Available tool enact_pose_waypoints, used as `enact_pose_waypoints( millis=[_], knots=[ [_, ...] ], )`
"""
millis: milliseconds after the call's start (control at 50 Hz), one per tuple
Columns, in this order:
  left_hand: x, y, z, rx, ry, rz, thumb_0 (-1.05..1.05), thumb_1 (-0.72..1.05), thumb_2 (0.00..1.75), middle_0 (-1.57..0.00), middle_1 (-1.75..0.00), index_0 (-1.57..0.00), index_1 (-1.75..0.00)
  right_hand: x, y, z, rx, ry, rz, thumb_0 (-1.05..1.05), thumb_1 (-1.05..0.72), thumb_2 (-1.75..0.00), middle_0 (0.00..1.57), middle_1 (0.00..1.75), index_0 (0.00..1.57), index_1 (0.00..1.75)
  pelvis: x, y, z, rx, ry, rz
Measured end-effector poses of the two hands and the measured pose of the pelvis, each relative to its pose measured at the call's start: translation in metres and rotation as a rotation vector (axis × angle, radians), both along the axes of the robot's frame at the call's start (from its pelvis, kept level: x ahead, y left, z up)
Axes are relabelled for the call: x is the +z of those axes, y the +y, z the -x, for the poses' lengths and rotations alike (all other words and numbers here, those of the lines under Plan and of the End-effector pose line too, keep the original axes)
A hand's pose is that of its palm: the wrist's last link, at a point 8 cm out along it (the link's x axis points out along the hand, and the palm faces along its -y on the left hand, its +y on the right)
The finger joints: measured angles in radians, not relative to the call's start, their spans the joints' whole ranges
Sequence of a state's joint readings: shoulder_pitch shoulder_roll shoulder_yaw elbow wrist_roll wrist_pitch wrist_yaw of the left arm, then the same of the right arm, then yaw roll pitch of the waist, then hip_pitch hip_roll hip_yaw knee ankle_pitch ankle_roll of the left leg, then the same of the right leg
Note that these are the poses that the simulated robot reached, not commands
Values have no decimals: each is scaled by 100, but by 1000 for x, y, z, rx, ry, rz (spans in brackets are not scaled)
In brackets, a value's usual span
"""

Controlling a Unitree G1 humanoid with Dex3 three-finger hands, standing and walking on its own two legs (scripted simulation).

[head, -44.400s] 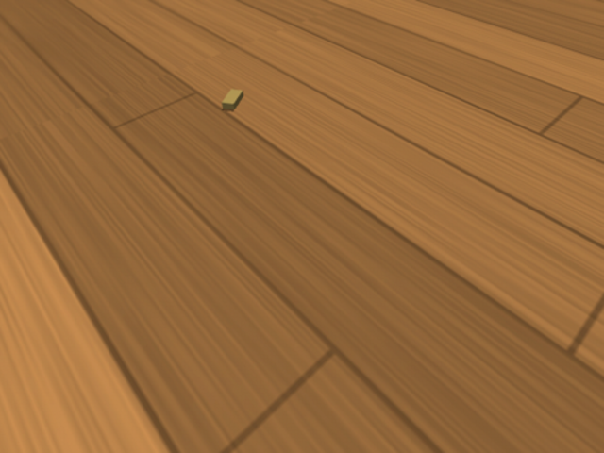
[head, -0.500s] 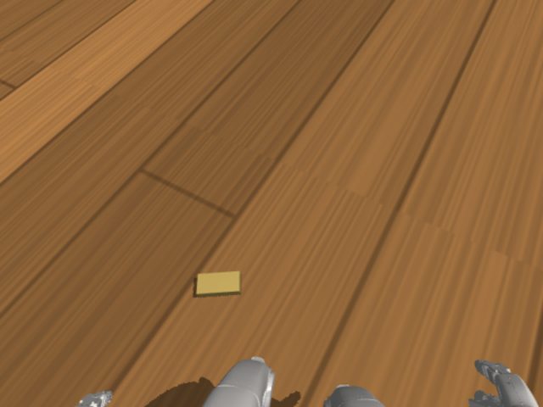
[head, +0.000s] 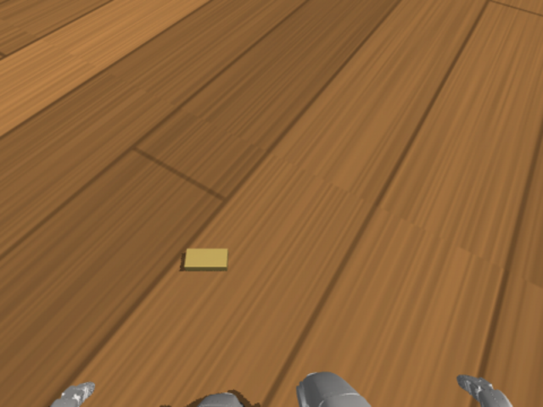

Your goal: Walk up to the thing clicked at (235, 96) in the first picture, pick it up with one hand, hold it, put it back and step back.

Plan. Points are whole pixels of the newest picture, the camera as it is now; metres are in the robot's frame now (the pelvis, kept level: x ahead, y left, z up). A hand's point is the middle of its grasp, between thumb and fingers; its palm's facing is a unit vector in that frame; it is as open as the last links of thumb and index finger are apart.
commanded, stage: step back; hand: left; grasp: from above
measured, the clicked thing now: (207, 259) +0.64 +0.25 -0.75
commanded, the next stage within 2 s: none
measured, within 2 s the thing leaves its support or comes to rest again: neither
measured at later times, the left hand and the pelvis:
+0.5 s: hand out of the picture -0.03 +0.25 -0.12, palm faces +0.00 -0.89 -0.45, open 7.4 cm; pelvis -0.16 -0.02 -0.01, yaw +0 degrees
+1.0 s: hand out of the picture -0.28 +0.29 -0.16, palm faces -0.07 -0.91 -0.42, open 7.4 cm; pelvis -0.35 +0.01 -0.02, yaw -5 degrees
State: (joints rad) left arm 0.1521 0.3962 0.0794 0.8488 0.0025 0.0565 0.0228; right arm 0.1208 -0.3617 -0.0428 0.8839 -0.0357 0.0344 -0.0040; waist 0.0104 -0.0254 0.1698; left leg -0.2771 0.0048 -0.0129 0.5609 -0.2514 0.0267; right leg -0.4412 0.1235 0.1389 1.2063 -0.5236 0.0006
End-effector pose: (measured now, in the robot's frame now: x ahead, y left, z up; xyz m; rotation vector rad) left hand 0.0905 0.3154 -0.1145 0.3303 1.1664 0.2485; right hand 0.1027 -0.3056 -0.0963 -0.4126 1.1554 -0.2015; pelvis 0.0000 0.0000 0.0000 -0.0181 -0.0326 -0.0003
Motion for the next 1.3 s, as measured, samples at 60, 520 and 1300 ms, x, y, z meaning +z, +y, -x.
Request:
enact_pose_waypoints(
  millis=[60, 520, 1300],
  knots=[
    [1, 0, 22, -15, 18, -17, 1, 90, 90, -21, -30, -20, -30, -1, -3, 7, -2, -43, -8, 0, -90, -90, 21, 30, 21, 30, -2, -3, 18, -25, -1, -3],
    [29, -25, 130, -71, -120, -76, 1, 90, 90, -21, -30, -21, -30, -41, -27, 220, -62, 160, -31, 0, -90, -90, 20, 30, 20, 30, -8, -13, 167, 12, 7, -34],
    [17, 19, 430, -55, -53, -64, 1, 90, 90, -21, -30, -21, -30, -32, 7, 483, -50, 87, -26, 0, -90, -90, 21, 30, 20, 30, -11, 20, 438, 0, 15, -24]
  ],
)
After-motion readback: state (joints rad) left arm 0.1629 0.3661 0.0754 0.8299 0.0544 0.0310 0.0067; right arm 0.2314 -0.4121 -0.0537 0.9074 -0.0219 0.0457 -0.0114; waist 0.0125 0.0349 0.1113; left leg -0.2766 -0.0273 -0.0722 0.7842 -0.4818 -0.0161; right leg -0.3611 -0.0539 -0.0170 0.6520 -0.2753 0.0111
